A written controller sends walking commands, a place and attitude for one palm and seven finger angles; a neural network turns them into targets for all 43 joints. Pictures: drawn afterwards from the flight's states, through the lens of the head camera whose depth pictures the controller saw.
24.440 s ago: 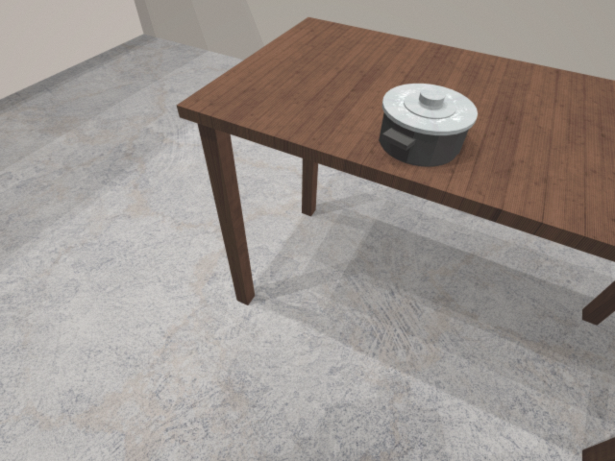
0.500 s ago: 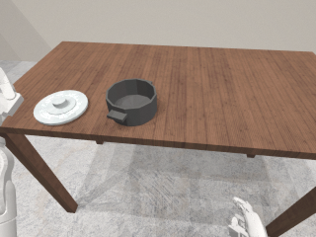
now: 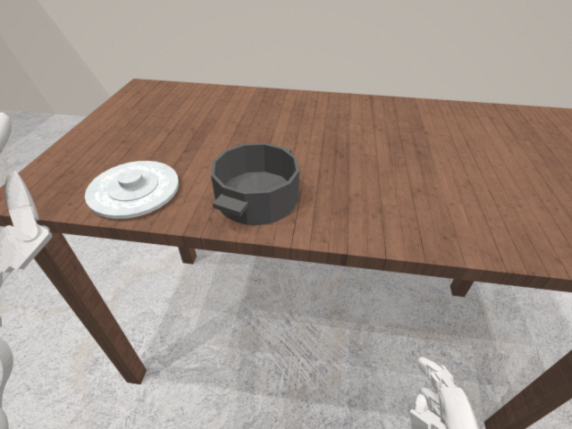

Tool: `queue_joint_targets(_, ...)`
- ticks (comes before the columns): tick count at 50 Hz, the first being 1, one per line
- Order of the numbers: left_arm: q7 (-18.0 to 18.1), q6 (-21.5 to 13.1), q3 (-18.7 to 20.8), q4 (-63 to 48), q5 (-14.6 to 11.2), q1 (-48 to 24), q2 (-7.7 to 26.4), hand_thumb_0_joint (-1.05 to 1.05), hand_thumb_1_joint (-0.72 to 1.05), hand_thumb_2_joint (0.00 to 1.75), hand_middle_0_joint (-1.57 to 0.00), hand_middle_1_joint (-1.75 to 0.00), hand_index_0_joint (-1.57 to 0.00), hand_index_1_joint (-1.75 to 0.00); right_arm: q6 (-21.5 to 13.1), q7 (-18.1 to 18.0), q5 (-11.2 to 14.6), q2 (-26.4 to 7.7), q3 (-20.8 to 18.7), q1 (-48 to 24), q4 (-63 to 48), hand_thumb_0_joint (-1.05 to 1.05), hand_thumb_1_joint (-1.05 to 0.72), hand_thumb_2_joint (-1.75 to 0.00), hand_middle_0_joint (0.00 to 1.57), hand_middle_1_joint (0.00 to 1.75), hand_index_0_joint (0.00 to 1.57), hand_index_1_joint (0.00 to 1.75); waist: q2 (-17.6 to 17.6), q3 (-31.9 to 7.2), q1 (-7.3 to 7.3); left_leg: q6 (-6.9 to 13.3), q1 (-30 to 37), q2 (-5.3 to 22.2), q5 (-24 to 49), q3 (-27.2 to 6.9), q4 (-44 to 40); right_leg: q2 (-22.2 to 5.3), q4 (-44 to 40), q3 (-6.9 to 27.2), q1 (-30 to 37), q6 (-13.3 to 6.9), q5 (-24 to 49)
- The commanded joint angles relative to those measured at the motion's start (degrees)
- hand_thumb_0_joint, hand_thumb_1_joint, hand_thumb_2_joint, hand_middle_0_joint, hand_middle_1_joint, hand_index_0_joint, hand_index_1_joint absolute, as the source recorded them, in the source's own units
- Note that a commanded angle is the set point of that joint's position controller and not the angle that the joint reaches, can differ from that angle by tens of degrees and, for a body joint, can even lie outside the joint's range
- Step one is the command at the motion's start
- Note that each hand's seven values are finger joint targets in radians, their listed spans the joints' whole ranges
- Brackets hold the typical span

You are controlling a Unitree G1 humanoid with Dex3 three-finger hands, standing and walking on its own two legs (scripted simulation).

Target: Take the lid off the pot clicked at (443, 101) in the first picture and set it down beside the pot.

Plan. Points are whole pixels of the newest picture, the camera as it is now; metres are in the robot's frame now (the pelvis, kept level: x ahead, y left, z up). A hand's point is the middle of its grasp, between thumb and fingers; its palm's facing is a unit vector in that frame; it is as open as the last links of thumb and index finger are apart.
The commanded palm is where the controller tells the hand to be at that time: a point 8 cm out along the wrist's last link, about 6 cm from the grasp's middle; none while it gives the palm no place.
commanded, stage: draw the hand back to the body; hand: left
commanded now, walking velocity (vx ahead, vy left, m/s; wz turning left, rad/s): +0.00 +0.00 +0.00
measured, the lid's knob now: (130, 178) +0.49 +0.38 +0.08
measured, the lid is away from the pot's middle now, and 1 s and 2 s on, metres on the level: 0.24 0.24 0.24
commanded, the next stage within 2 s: step back with the hand held close in 0.06 s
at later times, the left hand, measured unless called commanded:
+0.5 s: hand (48, 243) +0.18 +0.25 +0.25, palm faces +0.39 -0.79 -0.47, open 7.5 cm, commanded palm +0.11 +0.31 +0.27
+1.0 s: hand out of the picture +0.08 +0.25 +0.27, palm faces +0.50 -0.79 -0.35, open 7.5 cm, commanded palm +0.01 +0.31 +0.27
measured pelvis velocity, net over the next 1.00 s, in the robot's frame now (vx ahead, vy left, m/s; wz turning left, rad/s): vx -0.12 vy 0.03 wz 0.00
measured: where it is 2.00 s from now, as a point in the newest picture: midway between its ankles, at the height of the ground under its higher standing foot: outside the picture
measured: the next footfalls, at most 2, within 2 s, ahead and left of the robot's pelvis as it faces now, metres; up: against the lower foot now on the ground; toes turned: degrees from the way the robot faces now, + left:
left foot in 1.24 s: -0.05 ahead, +0.15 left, +0.00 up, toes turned +1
right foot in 1.48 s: -0.24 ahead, -0.07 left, +0.00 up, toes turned +7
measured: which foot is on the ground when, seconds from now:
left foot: down 0.00-1.00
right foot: down 0.00-1.00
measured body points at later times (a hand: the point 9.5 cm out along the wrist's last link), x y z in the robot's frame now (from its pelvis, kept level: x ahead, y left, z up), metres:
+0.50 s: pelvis -0.03 +0.03 -0.01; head -0.01 +0.04 +0.44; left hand +0.15 +0.29 +0.28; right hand +0.15 -0.22 -0.07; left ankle +0.04 +0.12 -0.75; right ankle -0.02 -0.14 -0.74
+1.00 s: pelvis -0.12 +0.03 -0.02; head -0.12 +0.04 +0.43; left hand +0.05 +0.29 +0.29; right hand +0.04 -0.21 -0.10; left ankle +0.04 +0.12 -0.74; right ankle -0.03 -0.13 -0.73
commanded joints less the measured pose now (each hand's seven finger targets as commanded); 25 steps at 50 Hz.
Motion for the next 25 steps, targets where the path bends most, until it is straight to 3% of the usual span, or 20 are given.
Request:
queue_joint_targets(1, 0.9, -2.5, 5.2, -8.7, 0.0, -10.6, 10.5, 0.00, 0.90, 0.90, -0.20, -0.30, -0.20, -0.30, -3.4, -0.9, 0.3, -6.0, -1.9, -9.7, -9.1, 0.00, -0.90, -0.90, 0.20, 0.30, 0.20, 0.30, 1.0, -1.5, -1.16, 1.8, 6.6, -0.2, -1.7, 1.3, -4.3, 0.6, -5.8, -2.8, -12.1, -2.4, -0.5)
queue_joint_targets(8, 0.9, -2.5, 4.7, -11.6, 0.3, -9.6, 10.5, 0.00, 0.90, 0.90, -0.20, -0.30, -0.20, -0.30, -3.7, -0.4, 0.2, -5.8, -1.6, -10.2, -9.4, 0.00, -0.90, -0.90, 0.20, 0.30, 0.20, 0.30, 2.6, -3.1, -0.75, 1.6, 6.9, -0.2, -1.2, 0.8, -4.3, 0.9, -5.2, -2.5, -10.7, -2.6, 0.1)
queue_joint_targets(9, 2.1, -5.2, 12.9, -16.9, 1.7, -19.4, 21.0, 0.00, 0.90, 0.90, -0.20, -0.30, -0.20, -0.30, -2.3, -0.1, 1.2, -8.8, -1.8, -10.2, -12.7, 0.00, -0.90, -0.90, 0.20, 0.30, 0.20, 0.30, 2.7, 0.6, -2.98, 2.6, 0.9, -0.1, -6.1, -0.1, -1.1, -1.9, -7.6, 4.4, -17.6, -2.4, 1.3)
queue_joint_targets(10, 2.1, -5.7, 9.3, -10.5, 1.6, -13.6, 15.7, 0.00, 0.90, 0.90, -0.20, -0.30, -0.20, -0.30, -1.4, -0.2, 1.0, -7.7, -1.9, -9.3, -11.6, 0.00, -0.90, -0.90, 0.20, 0.30, 0.20, 0.30, -1.5, 0.4, -3.47, 2.8, -0.3, -0.7, -6.0, -1.4, 1.3, -3.4, -7.7, 4.4, -18.0, -2.6, 1.0)
queue_joint_targets(12, 1.6, -5.0, 6.6, -9.0, 1.9, -6.6, 12.6, 0.00, 0.90, 0.90, -0.20, -0.30, -0.20, -0.30, 0.2, 0.5, 1.5, -7.9, -2.7, -7.4, -12.5, 0.00, -0.90, -0.90, 0.20, 0.30, 0.20, 0.30, -4.3, -2.3, -4.15, 2.7, 1.3, 0.0, -1.8, -1.3, 4.9, -5.4, -6.5, 4.4, -19.7, -3.1, 4.7)
queue_joint_targets(13, 1.5, -5.3, 6.6, -10.4, 1.7, -6.1, 12.6, 0.00, 0.90, 0.90, -0.20, -0.30, -0.20, -0.30, 0.7, 0.8, 1.7, -7.8, -2.7, -7.5, -12.9, 0.00, -0.90, -0.90, 0.20, 0.30, 0.20, 0.30, -1.5, -3.7, -4.37, 2.6, 1.5, 0.2, 0.5, -1.1, 3.9, -5.2, -5.2, 3.7, -18.7, -3.0, 7.3)
queue_joint_targets(17, 1.7, -5.5, 9.2, -13.4, 1.5, -0.2, 14.7, 0.00, 0.90, 0.90, -0.20, -0.30, -0.20, -0.30, 2.7, 0.5, 2.3, -8.6, -4.2, -5.4, -15.4, 0.00, -0.90, -0.90, 0.20, 0.30, 0.20, 0.30, -0.8, -8.7, -4.37, 2.9, 0.5, 3.1, 12.4, -1.8, 1.6, -3.4, 1.7, 0.6, -13.6, -1.1, 16.6)
queue_joint_targets(18, 1.9, -5.7, 10.4, -14.5, 1.1, 2.0, 15.5, 0.00, 0.90, 0.90, -0.20, -0.30, -0.20, -0.30, 3.0, 0.6, 2.4, -8.5, -4.0, -5.5, -15.7, 0.00, -0.90, -0.90, 0.20, 0.30, 0.20, 0.30, 1.1, -10.7, -4.03, 2.9, 1.4, 3.5, 15.4, -2.2, 1.3, -2.7, 3.2, 0.1, -13.0, -0.9, 17.1)
queue_joint_targets(20, 2.0, -6.1, 11.2, -17.5, 1.2, 3.1, 16.0, 0.00, 0.90, 0.90, -0.20, -0.30, -0.20, -0.30, 3.4, 0.7, 2.5, -8.7, -4.5, -5.0, -16.7, 0.00, -0.90, -0.90, 0.20, 0.30, 0.20, 0.30, 1.7, -12.3, -4.09, 3.0, 0.4, 4.8, 19.1, -2.9, 0.9, -1.8, 5.4, -0.6, -12.2, -0.4, 16.8)
queue_joint_targets(23, 2.7, -7.1, 14.4, -20.4, 1.0, 7.8, 18.3, 0.00, 0.90, 0.90, -0.20, -0.30, -0.20, -0.30, 3.3, 0.9, 2.4, -8.7, -4.8, -4.4, -17.3, 0.00, -0.90, -0.90, 0.20, 0.30, 0.20, 0.30, 4.7, -14.4, -3.58, 3.1, -1.1, 5.6, 18.8, -4.1, 0.1, -1.0, 8.0, -1.3, -11.6, -0.4, 13.8)
queue_joint_targets(25, 3.0, -7.5, 14.4, -21.1, 0.8, 8.1, 17.6, 0.00, 0.90, 0.90, -0.20, -0.30, -0.20, -0.30, 2.9, 1.1, 2.5, -8.6, -4.9, -4.1, -17.5, 0.00, -0.90, -0.90, 0.20, 0.30, 0.20, 0.30, 6.2, -13.2, -3.94, 3.1, -4.6, 6.5, 13.2, -4.6, -1.3, -0.6, 9.3, -1.5, -12.0, -0.4, 9.4)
